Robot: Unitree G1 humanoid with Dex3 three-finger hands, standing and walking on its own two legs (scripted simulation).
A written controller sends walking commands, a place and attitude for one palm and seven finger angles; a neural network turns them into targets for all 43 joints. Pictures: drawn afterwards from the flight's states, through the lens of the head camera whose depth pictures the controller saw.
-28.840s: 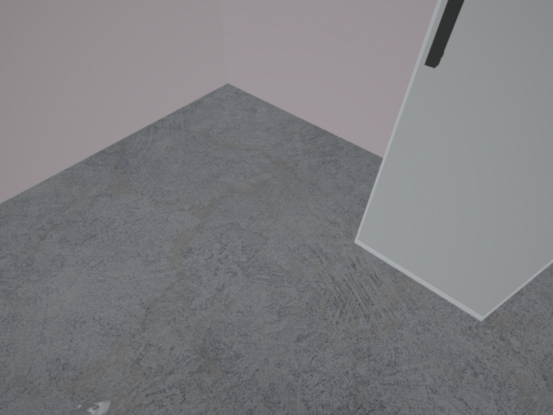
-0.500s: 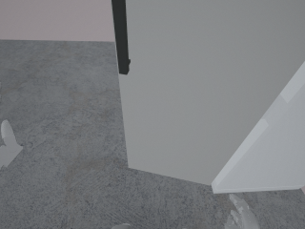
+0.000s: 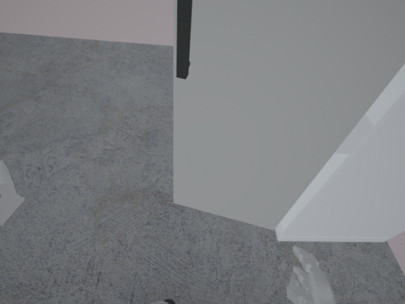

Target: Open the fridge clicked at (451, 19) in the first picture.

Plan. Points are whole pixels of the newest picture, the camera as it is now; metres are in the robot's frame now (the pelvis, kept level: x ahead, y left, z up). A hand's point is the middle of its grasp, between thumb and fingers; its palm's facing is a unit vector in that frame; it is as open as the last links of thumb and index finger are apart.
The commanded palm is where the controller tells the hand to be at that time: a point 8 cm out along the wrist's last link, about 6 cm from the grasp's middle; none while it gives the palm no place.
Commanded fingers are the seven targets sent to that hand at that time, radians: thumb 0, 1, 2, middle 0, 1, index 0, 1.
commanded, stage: stop stepping back and stand still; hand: left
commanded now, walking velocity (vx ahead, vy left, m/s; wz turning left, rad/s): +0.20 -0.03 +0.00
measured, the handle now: (187, 5) +0.63 +0.13 +0.27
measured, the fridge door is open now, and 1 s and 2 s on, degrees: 75 75 75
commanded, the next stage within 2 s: let the arm hang, fingers relaxed in 0.68 s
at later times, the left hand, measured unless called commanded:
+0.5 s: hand (36, 248) +0.15 +0.23 +0.16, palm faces +0.32 -0.83 -0.46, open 7.4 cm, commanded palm +0.09 +0.28 +0.18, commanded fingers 0.00 0.90 0.90 -0.20 -0.30 -0.20 -0.30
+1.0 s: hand out of the picture +0.06 +0.21 -0.13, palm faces -0.08 -0.94 -0.33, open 7.4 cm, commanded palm none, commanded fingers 0.00 0.90 0.90 -0.20 -0.30 -0.20 -0.30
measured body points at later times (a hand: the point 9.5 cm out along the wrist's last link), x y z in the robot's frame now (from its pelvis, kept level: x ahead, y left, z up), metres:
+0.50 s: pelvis -0.07 -0.01 +0.00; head -0.08 +0.01 +0.45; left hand +0.12 +0.28 +0.18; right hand +0.05 -0.27 -0.08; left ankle +0.01 +0.09 -0.74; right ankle -0.13 -0.12 -0.74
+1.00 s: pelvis -0.09 +0.00 -0.01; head -0.10 -0.01 +0.44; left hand +0.07 +0.26 -0.10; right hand +0.04 -0.28 -0.12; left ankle +0.01 +0.09 -0.74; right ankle -0.13 -0.12 -0.74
